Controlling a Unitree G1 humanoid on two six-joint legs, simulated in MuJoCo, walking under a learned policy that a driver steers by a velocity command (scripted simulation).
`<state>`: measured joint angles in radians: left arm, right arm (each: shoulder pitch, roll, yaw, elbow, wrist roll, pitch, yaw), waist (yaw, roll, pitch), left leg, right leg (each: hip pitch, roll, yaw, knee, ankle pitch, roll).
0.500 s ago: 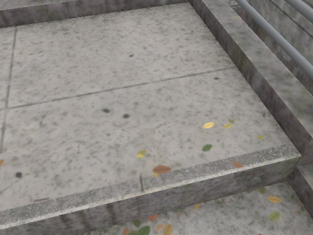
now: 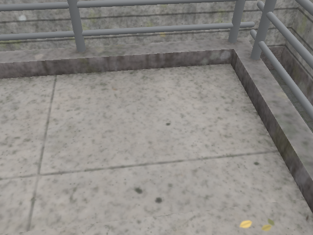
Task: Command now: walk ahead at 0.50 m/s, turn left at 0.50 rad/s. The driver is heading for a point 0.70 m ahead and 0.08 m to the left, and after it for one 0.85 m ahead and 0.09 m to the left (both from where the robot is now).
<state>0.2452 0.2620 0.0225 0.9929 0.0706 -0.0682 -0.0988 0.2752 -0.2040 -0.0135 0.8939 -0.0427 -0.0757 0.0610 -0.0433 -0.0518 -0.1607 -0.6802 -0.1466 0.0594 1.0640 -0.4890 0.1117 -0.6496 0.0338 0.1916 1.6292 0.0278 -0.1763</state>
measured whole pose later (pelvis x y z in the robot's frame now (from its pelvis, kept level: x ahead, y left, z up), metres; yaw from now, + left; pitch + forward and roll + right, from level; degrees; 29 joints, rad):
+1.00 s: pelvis +0.52 +0.13 +0.23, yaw +26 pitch +4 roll -1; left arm 0.43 0.12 0.02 1.06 0.05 -0.12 -0.05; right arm -0.03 -0.16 -0.05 0.86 -0.06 -0.09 0.02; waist 0.06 0.02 -0.04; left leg -0.44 0.03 0.07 0.61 -0.23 0.05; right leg -0.09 -0.12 -0.10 0.80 -0.43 -0.01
